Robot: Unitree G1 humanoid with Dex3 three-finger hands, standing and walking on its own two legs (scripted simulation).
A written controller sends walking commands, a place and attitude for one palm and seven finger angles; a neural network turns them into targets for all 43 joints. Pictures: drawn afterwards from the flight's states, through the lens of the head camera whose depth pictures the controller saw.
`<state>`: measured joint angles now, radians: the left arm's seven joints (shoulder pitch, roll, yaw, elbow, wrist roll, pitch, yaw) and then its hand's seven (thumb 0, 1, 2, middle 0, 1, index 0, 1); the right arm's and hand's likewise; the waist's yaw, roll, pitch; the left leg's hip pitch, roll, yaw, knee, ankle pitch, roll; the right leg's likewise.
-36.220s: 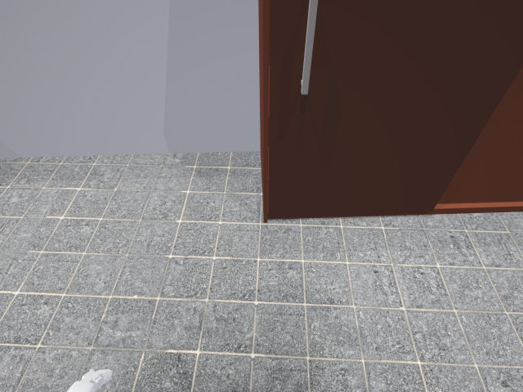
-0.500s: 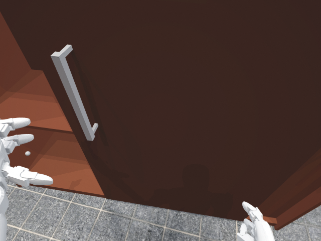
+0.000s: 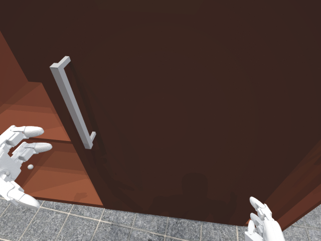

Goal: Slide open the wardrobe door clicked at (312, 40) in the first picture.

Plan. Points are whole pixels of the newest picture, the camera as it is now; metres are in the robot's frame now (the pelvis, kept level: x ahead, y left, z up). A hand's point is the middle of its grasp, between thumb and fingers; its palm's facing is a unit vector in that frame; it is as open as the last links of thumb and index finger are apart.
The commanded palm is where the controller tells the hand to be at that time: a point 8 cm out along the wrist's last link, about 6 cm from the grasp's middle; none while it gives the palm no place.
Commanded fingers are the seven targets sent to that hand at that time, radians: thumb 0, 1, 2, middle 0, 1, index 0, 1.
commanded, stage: draw the hand back to the body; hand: left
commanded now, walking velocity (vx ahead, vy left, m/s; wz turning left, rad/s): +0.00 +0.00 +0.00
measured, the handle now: (78, 108) +0.42 +0.28 +0.12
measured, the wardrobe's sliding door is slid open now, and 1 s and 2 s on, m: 0.58 0.58 0.58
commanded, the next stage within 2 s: step back with the hand held close in 1.08 s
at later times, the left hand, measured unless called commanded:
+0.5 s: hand (38, 153) +0.23 +0.28 +0.16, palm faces +0.44 -0.81 -0.37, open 10.8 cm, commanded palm +0.18 +0.31 +0.18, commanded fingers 0.00 0.57 0.74 -0.21 -0.49 -0.21 -0.49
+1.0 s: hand (49, 161) +0.21 +0.23 +0.17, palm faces +0.42 -0.82 -0.38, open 7.5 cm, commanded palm +0.16 +0.27 +0.19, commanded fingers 0.00 0.90 0.90 -0.20 -0.30 -0.20 -0.30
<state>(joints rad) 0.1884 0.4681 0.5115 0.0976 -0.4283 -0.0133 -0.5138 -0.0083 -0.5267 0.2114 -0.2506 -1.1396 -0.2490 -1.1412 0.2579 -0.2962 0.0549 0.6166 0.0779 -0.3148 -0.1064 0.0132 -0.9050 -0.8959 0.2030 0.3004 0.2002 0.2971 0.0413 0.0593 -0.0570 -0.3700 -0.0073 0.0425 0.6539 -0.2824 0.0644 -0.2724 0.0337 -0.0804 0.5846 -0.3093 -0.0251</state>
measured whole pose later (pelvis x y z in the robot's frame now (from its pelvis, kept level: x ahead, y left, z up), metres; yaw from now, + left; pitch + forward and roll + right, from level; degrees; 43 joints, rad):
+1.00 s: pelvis +0.02 -0.02 +0.02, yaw -1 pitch -5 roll -1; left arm 0.49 0.35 0.31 -0.40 -0.09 -0.07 0.10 0.02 0.87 0.89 -0.21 -0.32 -0.21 -0.32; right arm 0.20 -0.23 0.02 0.65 0.01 -0.11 -0.07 0.01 -0.91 -0.90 0.20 0.30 0.20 0.30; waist 0.08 0.06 0.01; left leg -0.14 -0.01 0.06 0.44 -0.22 0.04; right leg -0.06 0.04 -0.06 0.39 -0.26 -0.05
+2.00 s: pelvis -0.08 +0.02 +0.00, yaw +1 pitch -2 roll -3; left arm 0.46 0.39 0.41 -0.52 -0.01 -0.22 0.12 0.02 0.89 0.90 -0.21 -0.30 -0.21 -0.30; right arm 0.19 -0.20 0.03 0.57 0.00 -0.11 -0.07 0.01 -0.90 -0.90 0.21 0.30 0.20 0.30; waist 0.03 0.00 0.07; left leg -0.43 -0.02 0.06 0.57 -0.13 0.10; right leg -0.27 0.05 0.02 0.59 -0.30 0.01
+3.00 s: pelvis -0.20 +0.05 +0.01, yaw -2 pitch -1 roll -2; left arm 0.54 0.45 0.43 -0.53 -0.02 -0.25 0.15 0.02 0.89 0.90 -0.21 -0.30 -0.21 -0.30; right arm 0.26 -0.18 0.02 0.64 -0.02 -0.15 -0.05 0.01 -0.90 -0.90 0.20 0.30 0.20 0.30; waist -0.01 -0.01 0.00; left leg -0.31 0.02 0.01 0.65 -0.34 0.03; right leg -0.25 0.04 -0.07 0.50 -0.23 -0.03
